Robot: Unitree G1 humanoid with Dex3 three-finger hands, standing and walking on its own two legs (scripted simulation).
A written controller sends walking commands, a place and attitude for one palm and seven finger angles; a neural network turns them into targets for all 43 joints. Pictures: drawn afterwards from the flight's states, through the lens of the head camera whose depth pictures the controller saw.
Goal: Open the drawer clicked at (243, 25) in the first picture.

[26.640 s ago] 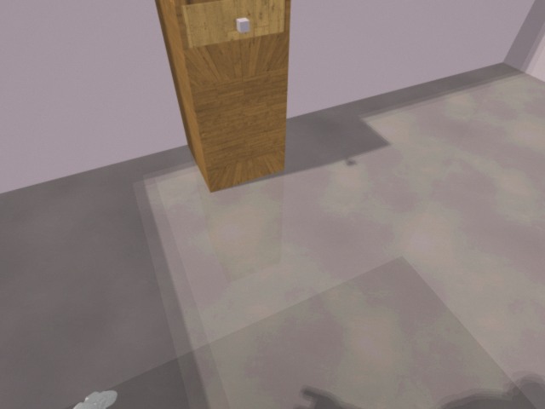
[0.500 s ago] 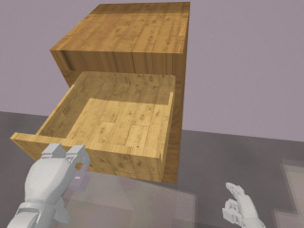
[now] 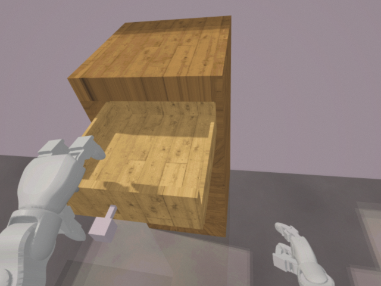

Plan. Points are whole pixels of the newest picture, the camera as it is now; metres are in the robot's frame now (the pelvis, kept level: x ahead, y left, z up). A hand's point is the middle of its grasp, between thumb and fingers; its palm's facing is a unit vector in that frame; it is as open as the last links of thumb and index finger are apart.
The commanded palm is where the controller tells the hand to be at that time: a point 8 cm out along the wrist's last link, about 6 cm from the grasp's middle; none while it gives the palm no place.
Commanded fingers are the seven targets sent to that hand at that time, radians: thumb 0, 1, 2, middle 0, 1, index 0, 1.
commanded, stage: lift the hand off the handle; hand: left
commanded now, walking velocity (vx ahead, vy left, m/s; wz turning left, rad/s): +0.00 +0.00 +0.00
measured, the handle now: (107, 221) +0.22 +0.23 +0.04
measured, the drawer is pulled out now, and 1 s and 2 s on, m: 0.30 0.30 0.30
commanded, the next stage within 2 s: draw the hand back to the body in 0.32 s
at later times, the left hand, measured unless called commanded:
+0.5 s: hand (79, 190) +0.21 +0.22 +0.17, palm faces +0.09 -0.06 -0.99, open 13.8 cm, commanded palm +0.15 +0.23 +0.24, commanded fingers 0.00 -0.50 0.30 -0.30 -1.20 -0.30 -1.20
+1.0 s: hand (62, 203) +0.18 +0.23 +0.18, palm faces +0.15 -0.01 -0.99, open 13.8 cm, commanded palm +0.14 +0.24 +0.24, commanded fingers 0.00 -0.50 0.30 -0.30 -1.20 -0.30 -1.20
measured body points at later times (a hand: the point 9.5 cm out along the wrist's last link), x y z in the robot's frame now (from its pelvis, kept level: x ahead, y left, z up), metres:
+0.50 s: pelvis -0.01 -0.02 +0.00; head -0.01 -0.08 +0.44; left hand +0.20 +0.22 +0.23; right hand +0.24 -0.21 -0.09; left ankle -0.03 +0.09 -0.74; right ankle +0.03 -0.11 -0.74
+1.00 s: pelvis -0.01 -0.01 +0.00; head -0.01 -0.06 +0.44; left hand +0.16 +0.23 +0.23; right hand +0.23 -0.21 -0.09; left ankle -0.03 +0.09 -0.74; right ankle +0.03 -0.11 -0.74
